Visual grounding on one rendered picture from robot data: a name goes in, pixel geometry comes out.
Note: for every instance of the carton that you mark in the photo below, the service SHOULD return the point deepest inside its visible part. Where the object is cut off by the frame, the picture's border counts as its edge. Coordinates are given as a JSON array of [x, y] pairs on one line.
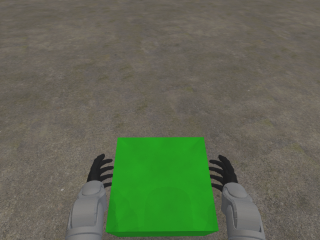
[[161, 187]]

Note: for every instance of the robot right hand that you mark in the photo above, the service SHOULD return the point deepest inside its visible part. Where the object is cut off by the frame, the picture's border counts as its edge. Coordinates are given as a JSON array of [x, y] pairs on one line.
[[227, 172]]

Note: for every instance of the robot left hand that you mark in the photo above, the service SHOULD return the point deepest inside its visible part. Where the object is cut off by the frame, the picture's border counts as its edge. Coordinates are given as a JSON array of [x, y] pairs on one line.
[[96, 170]]

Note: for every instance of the right robot forearm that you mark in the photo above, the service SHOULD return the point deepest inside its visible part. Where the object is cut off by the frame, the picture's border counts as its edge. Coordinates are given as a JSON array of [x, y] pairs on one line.
[[243, 219]]

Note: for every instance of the left robot forearm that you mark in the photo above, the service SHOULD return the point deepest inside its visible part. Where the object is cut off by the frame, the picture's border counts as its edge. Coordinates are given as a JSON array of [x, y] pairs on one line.
[[86, 217]]

